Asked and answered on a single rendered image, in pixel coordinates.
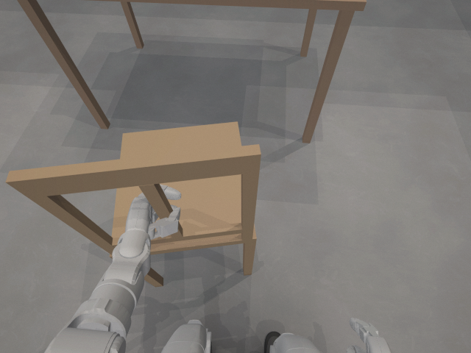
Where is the chair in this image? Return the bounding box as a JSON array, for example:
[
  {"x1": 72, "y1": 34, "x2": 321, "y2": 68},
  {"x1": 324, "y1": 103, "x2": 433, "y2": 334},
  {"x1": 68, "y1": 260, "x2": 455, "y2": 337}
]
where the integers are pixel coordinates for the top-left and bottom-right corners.
[{"x1": 6, "y1": 121, "x2": 261, "y2": 287}]

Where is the robot left forearm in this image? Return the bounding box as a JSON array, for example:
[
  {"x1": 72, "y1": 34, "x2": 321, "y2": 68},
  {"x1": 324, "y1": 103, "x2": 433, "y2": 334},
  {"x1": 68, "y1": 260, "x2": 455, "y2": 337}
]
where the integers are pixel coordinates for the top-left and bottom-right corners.
[{"x1": 44, "y1": 230, "x2": 151, "y2": 353}]

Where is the right robot hand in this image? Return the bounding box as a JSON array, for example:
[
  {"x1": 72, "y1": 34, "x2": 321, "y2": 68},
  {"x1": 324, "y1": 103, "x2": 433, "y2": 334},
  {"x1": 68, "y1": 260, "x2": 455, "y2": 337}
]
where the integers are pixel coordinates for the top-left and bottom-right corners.
[{"x1": 347, "y1": 318, "x2": 392, "y2": 353}]

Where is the right robot foot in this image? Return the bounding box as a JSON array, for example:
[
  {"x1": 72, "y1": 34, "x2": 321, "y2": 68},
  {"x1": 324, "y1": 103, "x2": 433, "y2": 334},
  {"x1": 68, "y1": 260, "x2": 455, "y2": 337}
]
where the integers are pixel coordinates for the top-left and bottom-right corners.
[{"x1": 264, "y1": 332, "x2": 281, "y2": 353}]

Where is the left robot hand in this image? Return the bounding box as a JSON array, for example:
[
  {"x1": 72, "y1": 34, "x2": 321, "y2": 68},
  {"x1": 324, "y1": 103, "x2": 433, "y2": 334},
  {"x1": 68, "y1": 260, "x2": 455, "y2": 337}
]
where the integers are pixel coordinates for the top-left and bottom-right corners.
[{"x1": 125, "y1": 184, "x2": 181, "y2": 240}]

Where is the right robot thigh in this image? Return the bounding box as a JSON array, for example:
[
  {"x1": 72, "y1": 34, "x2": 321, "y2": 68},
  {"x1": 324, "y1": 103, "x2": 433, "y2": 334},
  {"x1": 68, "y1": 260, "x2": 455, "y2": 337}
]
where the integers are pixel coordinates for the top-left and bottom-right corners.
[{"x1": 269, "y1": 335, "x2": 322, "y2": 353}]

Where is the left robot upper arm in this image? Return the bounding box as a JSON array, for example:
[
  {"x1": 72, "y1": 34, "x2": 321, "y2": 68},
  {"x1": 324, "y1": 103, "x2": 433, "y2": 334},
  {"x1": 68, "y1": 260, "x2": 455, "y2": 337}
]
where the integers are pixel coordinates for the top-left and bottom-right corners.
[{"x1": 48, "y1": 327, "x2": 126, "y2": 353}]

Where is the table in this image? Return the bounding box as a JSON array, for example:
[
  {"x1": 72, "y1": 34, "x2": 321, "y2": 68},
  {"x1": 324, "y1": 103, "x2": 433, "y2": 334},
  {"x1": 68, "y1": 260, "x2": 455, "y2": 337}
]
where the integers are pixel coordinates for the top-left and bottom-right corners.
[{"x1": 17, "y1": 0, "x2": 366, "y2": 143}]

